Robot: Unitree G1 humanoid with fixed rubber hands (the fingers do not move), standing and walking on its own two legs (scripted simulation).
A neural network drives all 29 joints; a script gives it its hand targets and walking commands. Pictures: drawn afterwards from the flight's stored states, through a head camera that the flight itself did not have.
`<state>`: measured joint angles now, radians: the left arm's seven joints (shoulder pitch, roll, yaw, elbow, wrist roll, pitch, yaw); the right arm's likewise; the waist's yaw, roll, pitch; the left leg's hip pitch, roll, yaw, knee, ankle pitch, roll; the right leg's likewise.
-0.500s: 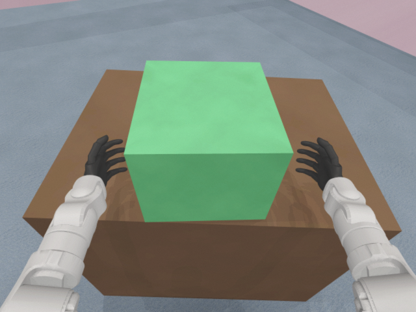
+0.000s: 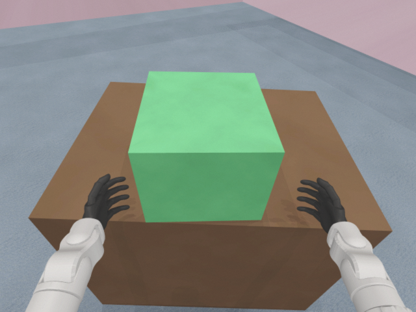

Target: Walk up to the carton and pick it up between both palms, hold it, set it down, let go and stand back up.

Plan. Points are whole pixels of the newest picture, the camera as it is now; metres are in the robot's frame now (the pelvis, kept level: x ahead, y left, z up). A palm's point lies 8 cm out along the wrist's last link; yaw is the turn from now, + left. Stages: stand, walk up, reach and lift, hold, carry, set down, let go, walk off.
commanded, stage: set down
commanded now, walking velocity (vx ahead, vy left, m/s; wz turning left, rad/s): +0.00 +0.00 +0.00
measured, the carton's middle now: (203, 143) +0.52 +0.03 +0.05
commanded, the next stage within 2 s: none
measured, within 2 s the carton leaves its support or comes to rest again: neither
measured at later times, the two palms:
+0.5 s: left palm (89, 240) +0.24 +0.23 +0.04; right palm (334, 252) +0.25 -0.22 +0.03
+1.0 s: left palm (92, 249) +0.24 +0.23 +0.01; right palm (329, 264) +0.24 -0.22 +0.00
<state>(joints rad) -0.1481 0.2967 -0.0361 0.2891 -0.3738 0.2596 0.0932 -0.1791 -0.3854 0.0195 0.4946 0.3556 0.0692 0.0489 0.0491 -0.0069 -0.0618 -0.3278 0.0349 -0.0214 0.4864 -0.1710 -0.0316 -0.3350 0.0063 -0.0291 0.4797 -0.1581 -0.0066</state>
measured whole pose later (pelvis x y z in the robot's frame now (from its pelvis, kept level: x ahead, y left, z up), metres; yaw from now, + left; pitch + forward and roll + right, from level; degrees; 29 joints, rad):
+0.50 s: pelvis +0.00 +0.00 +0.00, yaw +0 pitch -4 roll +0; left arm 0.03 0.31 -0.03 0.17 -0.37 0.35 0.09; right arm 0.12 -0.29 -0.01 0.20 0.26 0.18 0.00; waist 0.05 -0.01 -0.03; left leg -0.20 0.03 -0.02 0.42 -0.16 -0.04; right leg -0.23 0.01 -0.02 0.44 -0.16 -0.01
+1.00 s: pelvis +0.02 +0.00 +0.01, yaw +0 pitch -2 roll +0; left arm 0.11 0.30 -0.03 0.16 -0.30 0.34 0.07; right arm 0.20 -0.26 -0.01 0.20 0.17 0.18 0.00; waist 0.05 -0.01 0.01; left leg -0.19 0.03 -0.02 0.40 -0.17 -0.04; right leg -0.22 0.01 -0.02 0.42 -0.17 -0.01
